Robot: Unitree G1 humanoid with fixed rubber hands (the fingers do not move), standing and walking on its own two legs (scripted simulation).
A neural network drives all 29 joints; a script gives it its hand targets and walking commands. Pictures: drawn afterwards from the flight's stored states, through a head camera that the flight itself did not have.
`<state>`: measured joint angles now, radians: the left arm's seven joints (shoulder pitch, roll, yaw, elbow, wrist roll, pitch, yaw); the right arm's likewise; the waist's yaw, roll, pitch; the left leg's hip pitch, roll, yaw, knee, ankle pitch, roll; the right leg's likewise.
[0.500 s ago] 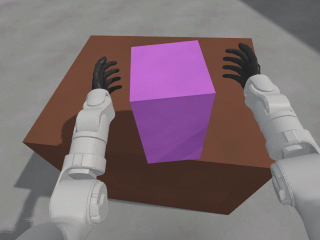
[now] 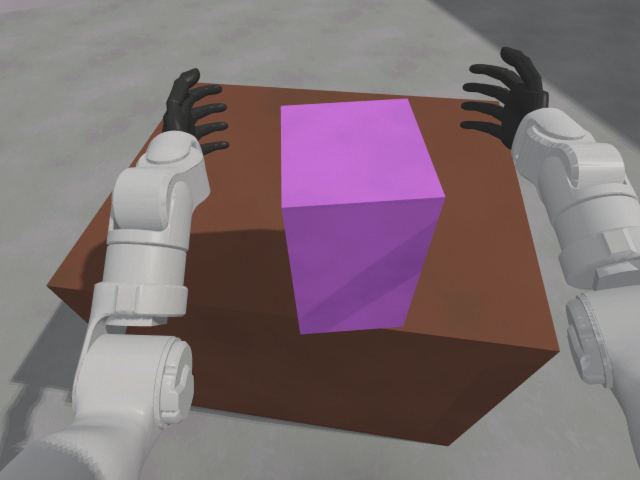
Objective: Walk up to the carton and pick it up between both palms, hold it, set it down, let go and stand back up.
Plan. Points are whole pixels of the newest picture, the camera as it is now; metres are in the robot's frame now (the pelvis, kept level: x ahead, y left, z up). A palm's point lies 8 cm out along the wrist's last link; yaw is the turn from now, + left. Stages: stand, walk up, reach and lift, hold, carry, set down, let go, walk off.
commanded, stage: set down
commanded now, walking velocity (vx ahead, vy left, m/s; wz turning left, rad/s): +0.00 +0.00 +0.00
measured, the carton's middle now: (348, 228) +0.44 +0.02 +0.06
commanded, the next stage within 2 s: none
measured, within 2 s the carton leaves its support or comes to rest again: neither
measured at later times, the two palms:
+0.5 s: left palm (197, 224) +0.35 +0.19 +0.16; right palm (530, 216) +0.40 -0.19 +0.14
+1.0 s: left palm (204, 279) +0.31 +0.18 +0.11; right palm (542, 282) +0.34 -0.20 +0.10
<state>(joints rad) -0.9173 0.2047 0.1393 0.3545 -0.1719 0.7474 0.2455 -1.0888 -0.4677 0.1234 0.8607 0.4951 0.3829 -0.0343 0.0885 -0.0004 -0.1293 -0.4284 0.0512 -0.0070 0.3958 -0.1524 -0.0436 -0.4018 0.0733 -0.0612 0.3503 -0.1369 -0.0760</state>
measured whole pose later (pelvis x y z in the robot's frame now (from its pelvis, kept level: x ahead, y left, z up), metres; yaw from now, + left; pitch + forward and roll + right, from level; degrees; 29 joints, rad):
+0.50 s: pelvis -0.01 +0.01 +0.00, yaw -2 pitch +5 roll +0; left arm -0.52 0.10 0.13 -0.05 -0.14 0.80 0.24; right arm -0.67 -0.44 0.07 0.50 0.43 0.35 0.02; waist 0.07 0.00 -0.03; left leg -0.32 0.04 0.04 0.38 -0.15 -0.03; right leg -0.33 0.07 0.00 0.37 -0.14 -0.07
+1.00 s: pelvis +0.00 +0.00 +0.00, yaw -2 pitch +0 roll +1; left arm -0.23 0.04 0.13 -0.19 -0.06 0.73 0.21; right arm -0.34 -0.35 0.07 0.25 0.41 0.30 -0.04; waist 0.04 -0.03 0.02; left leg -0.18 0.04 0.03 0.33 -0.15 -0.04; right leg -0.22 0.07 0.00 0.39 -0.17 -0.08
